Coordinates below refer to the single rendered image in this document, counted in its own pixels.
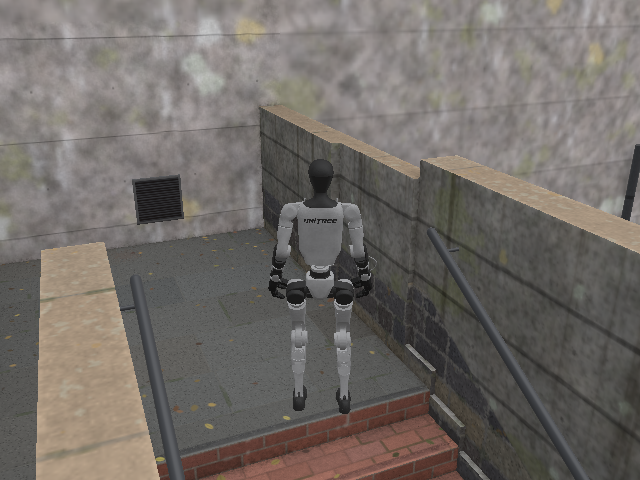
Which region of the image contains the robot right forearm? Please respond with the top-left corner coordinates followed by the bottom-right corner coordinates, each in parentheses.
top-left (354, 243), bottom-right (371, 281)

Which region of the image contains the robot left hand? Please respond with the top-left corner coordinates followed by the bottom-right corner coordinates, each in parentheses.
top-left (268, 278), bottom-right (289, 299)

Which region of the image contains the robot right upper arm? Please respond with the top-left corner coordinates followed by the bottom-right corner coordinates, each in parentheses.
top-left (341, 203), bottom-right (365, 258)

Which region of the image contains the robot left upper arm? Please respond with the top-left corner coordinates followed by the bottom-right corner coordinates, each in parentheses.
top-left (275, 202), bottom-right (300, 258)

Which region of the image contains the left robot thigh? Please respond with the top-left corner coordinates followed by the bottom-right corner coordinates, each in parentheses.
top-left (286, 279), bottom-right (308, 348)

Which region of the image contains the robot thigh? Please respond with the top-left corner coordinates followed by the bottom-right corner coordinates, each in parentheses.
top-left (333, 279), bottom-right (354, 350)
top-left (286, 279), bottom-right (308, 348)

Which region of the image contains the robot left forearm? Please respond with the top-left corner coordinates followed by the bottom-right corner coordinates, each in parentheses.
top-left (270, 243), bottom-right (287, 282)

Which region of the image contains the right robot thigh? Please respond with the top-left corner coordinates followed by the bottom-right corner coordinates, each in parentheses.
top-left (333, 279), bottom-right (354, 350)

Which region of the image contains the robot right hand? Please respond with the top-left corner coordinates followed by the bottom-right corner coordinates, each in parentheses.
top-left (351, 277), bottom-right (372, 298)

